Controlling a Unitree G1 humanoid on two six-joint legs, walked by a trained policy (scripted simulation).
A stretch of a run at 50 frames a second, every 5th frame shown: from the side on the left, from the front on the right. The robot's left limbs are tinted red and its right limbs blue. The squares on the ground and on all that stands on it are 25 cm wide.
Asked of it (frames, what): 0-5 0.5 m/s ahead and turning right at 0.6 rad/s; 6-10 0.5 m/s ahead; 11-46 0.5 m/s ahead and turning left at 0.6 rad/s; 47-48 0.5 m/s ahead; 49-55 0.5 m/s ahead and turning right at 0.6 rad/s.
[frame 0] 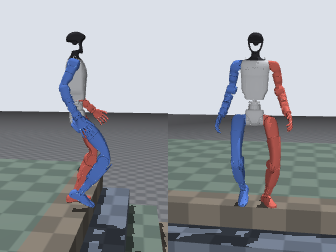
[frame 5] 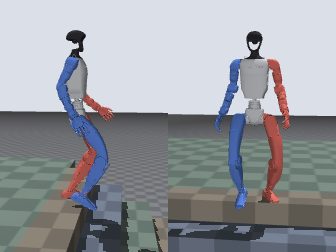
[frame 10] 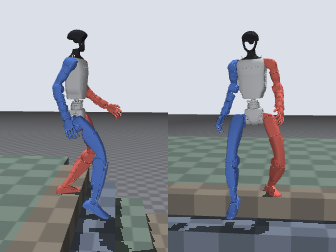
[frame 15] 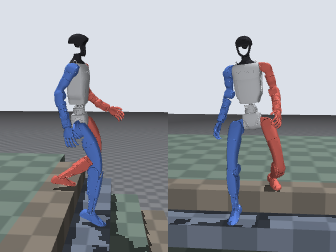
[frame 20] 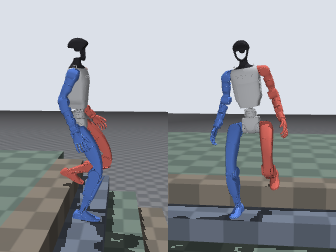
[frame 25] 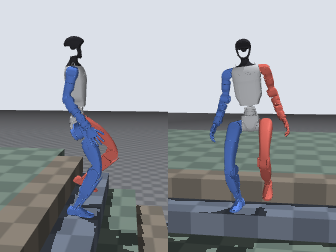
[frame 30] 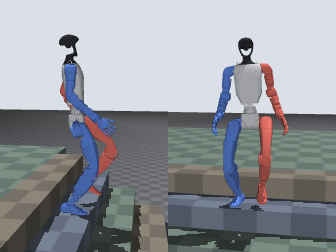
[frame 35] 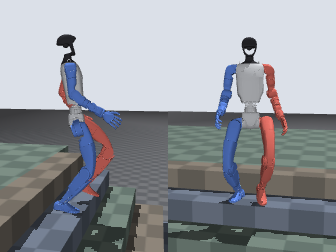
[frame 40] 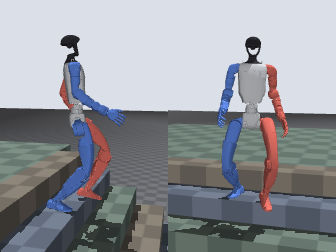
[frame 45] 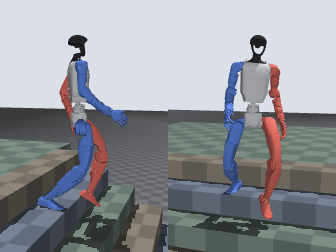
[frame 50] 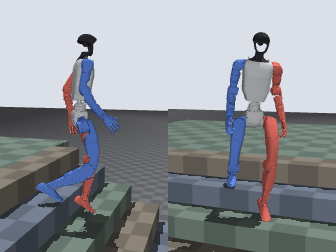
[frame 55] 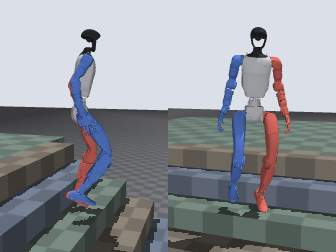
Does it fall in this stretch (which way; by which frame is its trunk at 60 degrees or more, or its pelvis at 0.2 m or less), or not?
no
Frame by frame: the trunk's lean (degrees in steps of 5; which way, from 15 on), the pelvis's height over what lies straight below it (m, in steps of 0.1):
0: 0, 0.7
5: 0, 0.7
10: 0, 0.7
15: 5, 0.8
20: 10, 0.8
25: 5, 0.7
30: 10, 0.7
35: 10, 0.7
40: 5, 0.7
45: 5, 0.9
50: 10, 0.8
55: 10, 0.8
